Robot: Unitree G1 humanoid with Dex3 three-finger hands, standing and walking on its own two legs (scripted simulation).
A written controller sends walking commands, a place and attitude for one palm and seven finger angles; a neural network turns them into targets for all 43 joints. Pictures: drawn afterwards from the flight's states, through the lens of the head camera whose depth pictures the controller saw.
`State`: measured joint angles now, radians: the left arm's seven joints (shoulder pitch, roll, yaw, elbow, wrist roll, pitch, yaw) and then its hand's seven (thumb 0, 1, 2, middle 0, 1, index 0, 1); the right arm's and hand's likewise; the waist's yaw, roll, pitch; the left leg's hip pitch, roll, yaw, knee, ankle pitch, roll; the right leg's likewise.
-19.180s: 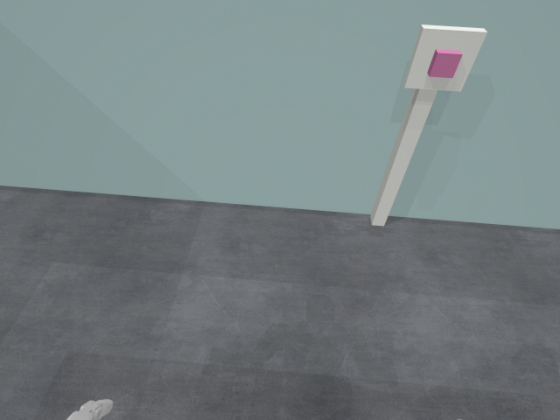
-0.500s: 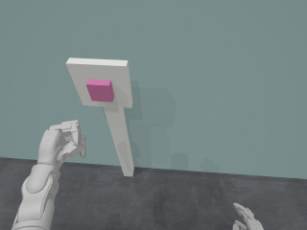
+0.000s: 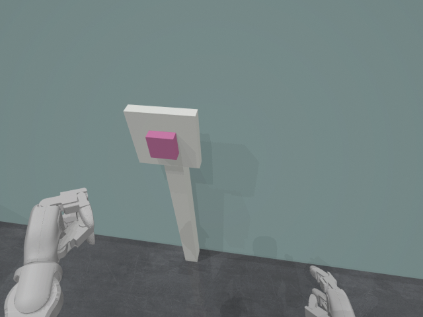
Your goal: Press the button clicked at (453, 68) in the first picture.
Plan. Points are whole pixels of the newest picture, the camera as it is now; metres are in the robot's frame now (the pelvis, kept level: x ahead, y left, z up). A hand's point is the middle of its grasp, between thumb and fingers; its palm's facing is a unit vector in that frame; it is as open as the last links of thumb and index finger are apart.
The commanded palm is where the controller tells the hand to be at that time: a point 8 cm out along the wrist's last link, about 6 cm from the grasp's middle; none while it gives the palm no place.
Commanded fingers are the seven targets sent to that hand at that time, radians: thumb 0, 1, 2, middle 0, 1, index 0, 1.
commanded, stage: draw the hand back to the body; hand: left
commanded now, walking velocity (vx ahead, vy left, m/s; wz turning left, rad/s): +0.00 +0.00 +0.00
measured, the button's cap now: (163, 144) +0.51 +0.19 +0.04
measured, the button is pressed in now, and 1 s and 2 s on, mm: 0 0 0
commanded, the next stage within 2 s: step back with the hand held close in 0.56 s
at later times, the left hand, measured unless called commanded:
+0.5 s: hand (51, 244) +0.17 +0.24 +0.16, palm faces +0.42 -0.83 -0.37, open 3.1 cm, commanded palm +0.12 +0.28 +0.18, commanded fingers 0.00 0.90 0.90 -1.30 -1.50 -1.30 -1.50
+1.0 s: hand (60, 248) +0.17 +0.23 +0.15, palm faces +0.28 -0.83 -0.47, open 3.1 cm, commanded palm +0.11 +0.28 +0.18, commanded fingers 0.00 0.90 0.90 -1.30 -1.50 -1.30 -1.50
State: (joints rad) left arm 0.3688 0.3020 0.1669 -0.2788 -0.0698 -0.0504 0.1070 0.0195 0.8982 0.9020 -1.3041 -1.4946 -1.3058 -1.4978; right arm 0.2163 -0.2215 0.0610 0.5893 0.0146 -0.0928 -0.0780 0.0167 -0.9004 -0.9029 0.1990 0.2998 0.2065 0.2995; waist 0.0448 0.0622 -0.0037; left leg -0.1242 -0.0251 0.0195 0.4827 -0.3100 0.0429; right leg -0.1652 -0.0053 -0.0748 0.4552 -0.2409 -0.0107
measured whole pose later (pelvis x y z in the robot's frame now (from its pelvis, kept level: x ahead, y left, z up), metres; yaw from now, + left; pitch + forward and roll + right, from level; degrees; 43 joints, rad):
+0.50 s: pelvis -0.01 +0.00 +0.00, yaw +0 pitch -5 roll -1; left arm 0.52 0.31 0.28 -0.46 -0.06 -0.08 0.12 0.02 0.89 0.90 -1.31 -1.49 -1.31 -1.50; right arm 0.20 -0.22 0.03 0.61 0.01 -0.12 -0.07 0.02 -0.90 -0.90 0.20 0.30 0.21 0.30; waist 0.07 0.07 0.02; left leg -0.07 -0.02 0.02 0.44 -0.28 0.04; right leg -0.11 0.00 -0.07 0.41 -0.21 -0.01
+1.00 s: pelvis -0.03 +0.00 +0.00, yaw -1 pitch +1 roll -1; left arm 0.64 0.37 0.32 -0.54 -0.05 -0.16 0.12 0.02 0.89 0.90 -1.31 -1.49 -1.31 -1.50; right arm 0.20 -0.24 -0.01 0.57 0.01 -0.01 -0.07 0.02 -0.90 -0.90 0.20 0.30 0.21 0.30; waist -0.02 0.04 0.03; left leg -0.24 -0.03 0.03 0.48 -0.26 0.05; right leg -0.27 -0.01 -0.06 0.43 -0.17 -0.01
